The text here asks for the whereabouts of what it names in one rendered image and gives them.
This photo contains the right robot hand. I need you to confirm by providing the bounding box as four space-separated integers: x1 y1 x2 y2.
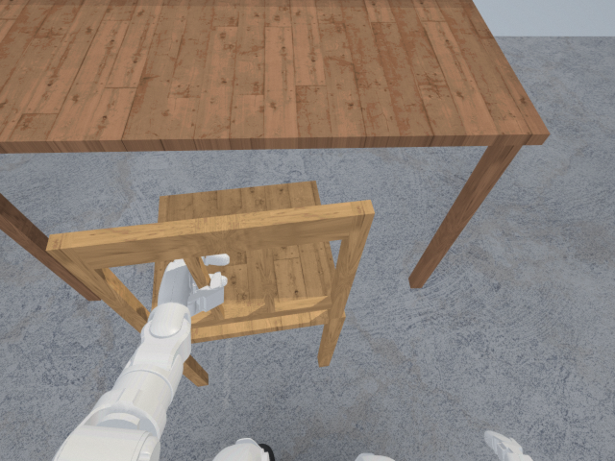
484 430 533 461

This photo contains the left robot hand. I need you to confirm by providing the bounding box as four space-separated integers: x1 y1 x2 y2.
158 254 230 317

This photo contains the left robot shin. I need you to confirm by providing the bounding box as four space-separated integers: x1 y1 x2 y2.
235 438 261 449

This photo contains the robot left upper arm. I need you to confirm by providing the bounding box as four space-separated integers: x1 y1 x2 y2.
58 425 160 461

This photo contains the chair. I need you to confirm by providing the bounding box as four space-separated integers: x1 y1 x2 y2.
46 181 375 387

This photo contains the table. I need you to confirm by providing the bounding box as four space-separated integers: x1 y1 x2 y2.
0 0 550 301

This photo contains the robot left forearm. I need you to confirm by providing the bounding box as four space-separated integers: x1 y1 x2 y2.
52 303 191 461

